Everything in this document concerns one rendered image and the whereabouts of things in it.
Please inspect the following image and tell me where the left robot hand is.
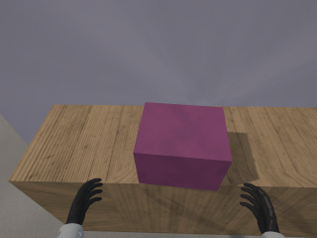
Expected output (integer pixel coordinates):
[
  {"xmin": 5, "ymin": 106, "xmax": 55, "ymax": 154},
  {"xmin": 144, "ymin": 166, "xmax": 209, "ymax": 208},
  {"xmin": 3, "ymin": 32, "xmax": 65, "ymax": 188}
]
[{"xmin": 65, "ymin": 178, "xmax": 103, "ymax": 225}]

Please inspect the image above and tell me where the pedestal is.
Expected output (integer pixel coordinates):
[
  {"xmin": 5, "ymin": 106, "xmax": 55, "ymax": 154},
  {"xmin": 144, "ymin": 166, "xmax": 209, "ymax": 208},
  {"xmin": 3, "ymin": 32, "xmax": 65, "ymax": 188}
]
[{"xmin": 8, "ymin": 104, "xmax": 317, "ymax": 238}]

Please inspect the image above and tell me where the left robot forearm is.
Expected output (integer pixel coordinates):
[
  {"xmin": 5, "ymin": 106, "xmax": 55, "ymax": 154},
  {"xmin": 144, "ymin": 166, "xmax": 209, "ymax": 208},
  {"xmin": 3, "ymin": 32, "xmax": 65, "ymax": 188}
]
[{"xmin": 56, "ymin": 223, "xmax": 84, "ymax": 238}]

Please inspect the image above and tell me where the carton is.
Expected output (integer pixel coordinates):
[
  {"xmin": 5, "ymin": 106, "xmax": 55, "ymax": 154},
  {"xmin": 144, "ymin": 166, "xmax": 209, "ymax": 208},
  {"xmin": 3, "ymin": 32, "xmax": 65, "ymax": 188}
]
[{"xmin": 133, "ymin": 102, "xmax": 233, "ymax": 191}]

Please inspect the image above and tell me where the right robot hand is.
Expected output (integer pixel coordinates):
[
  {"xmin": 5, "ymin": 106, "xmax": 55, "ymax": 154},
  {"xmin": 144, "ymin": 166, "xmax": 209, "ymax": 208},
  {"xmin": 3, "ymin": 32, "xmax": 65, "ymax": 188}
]
[{"xmin": 240, "ymin": 182, "xmax": 279, "ymax": 234}]

